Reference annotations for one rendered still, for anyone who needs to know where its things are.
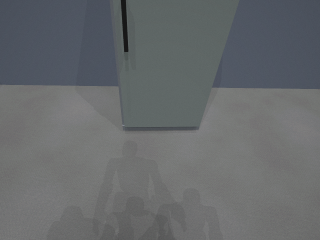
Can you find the fridge door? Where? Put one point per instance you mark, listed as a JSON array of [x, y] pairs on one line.
[[174, 51]]

